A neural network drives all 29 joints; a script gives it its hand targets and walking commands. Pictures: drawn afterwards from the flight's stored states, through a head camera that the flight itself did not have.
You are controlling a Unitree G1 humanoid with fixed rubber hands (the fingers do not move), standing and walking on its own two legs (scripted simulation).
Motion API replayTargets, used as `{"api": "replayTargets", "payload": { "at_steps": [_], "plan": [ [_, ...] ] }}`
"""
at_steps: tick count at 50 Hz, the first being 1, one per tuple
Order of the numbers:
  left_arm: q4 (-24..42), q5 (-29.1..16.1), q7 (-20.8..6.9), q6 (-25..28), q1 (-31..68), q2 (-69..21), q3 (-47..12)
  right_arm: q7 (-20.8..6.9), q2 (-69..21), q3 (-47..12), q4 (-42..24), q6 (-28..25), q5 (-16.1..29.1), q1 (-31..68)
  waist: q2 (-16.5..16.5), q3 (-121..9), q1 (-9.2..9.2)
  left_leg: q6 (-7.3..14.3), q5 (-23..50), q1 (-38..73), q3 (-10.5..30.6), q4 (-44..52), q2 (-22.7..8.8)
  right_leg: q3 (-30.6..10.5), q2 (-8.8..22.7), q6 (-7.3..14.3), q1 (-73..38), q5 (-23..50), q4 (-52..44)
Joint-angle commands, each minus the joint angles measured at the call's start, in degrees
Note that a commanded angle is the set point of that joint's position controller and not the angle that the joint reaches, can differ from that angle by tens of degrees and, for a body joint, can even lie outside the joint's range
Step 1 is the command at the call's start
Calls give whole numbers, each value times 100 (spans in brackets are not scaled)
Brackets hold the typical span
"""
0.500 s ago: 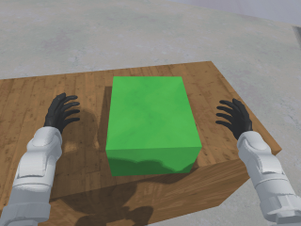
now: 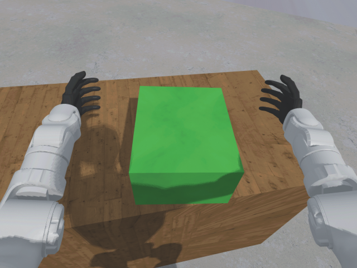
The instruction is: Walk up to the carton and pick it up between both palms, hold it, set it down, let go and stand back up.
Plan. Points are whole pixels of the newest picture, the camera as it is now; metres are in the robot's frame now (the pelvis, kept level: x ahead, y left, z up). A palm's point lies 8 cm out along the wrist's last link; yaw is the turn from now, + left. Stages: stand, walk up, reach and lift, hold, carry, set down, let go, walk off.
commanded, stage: reach and lift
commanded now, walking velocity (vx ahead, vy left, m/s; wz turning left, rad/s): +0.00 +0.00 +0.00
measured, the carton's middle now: (181, 141) +0.46 +0.00 +0.00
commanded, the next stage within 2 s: none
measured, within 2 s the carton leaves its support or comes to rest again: neither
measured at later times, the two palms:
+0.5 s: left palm (84, 136) +0.42 +0.24 +0.06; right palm (269, 135) +0.44 -0.22 +0.07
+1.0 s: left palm (102, 142) +0.42 +0.20 +0.04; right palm (259, 139) +0.44 -0.19 +0.06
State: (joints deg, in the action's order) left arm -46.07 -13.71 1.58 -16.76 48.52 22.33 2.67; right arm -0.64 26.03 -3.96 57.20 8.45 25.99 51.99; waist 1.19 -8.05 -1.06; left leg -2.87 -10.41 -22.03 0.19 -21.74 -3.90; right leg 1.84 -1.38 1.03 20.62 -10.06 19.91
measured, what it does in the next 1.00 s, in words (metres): stands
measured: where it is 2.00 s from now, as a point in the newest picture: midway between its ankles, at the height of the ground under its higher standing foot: outside the picture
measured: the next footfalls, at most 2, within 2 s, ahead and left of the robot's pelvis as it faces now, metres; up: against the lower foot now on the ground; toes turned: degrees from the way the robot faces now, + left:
none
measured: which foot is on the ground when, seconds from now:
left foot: down 0.00-1.00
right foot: down 0.00-1.00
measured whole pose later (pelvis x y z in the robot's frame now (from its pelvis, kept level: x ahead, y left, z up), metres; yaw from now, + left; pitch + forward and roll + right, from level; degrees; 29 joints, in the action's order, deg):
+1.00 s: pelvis -0.03 +0.00 -0.03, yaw -2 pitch +26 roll -1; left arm -80.8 -15.9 3.6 16.6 58.5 13.3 -0.8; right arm 0.9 19.2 -9.3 79.4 -13.5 25.2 59.9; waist 0.7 -16.6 -3.3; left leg -2.6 -13.5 -49.3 -0.4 -37.1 -4.4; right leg 0.7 -1.6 0.7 48.7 -12.8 35.6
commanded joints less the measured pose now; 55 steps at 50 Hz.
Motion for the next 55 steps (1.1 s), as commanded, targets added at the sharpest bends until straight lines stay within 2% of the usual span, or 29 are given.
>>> {"api": "replayTargets", "payload": {
  "at_steps": [1,7,9,11,15,19,25,29,34,38,46,55],
  "plan": [
    [554,-63,17,342,2906,1053,100,13,1192,239,-585,-292,29,2856,-169,-3056,20,102,2286,1678,-70,-343,413,53,-149,-231,-913,2403,109],
    [-352,-163,2,623,3300,1064,-118,8,1131,18,97,-399,65,3199,-137,-3110,-1,82,2220,1400,-54,-455,387,50,-111,-250,-807,2454,219],
    [-988,-161,-56,838,3165,1021,-203,-12,1012,-141,553,-500,51,3094,-70,-2929,-22,100,2078,1110,-53,-522,376,19,-83,-261,-726,2360,301],
    [-1352,-182,-120,1225,3119,994,-285,-35,905,-286,748,-729,54,3038,-32,-2981,-55,103,2066,856,-70,-594,377,5,-60,-278,-735,2413,416],
    [-1572,-183,-172,2060,3026,856,-342,-38,854,-508,978,-1402,221,2884,-197,-3446,-107,-21,2732,778,-99,-839,359,30,-73,-298,-642,2948,632],
    [-1547,-174,-137,2563,2937,632,-316,-21,892,-566,1153,-1955,341,2765,-366,-3678,-127,-146,3130,923,-142,-998,303,91,-136,-268,-241,2972,671],
    [-1583,-345,-8,3096,3116,377,-403,-43,778,-459,975,-2401,199,2970,-221,-4295,-146,-149,2745,614,-227,-1185,254,158,-131,-245,255,2537,843],
    [-1821,-445,58,3413,3336,350,-399,1,688,-398,863,-2575,50,3228,5,-4916,-157,-109,2418,66,-302,-1388,275,133,-91,-330,220,2644,1170],
    [-2322,-363,70,3582,3316,360,-224,113,578,-450,1108,-2667,-3,3293,274,-5169,-205,-41,2154,-644,-367,-1550,324,56,-81,-455,-57,2889,1521],
    [-2574,-251,79,3582,3274,285,-134,170,454,-514,1304,-2646,13,3265,346,-4918,-238,6,1927,-891,-386,-1540,326,6,-95,-458,-25,2636,1559],
    [-2681,-226,184,3553,3454,-28,-294,156,173,-485,1395,-2461,-39,3343,164,-4542,-253,32,1608,-798,-400,-1545,275,-20,-85,-320,550,1691,1434],
    [-2578,-58,296,3609,3612,-392,-223,196,-139,-131,1409,-2423,-426,3411,-36,-4500,-221,-3,1565,-584,-402,-1571,254,11,-60,-246,882,1321,1367]
  ]
}}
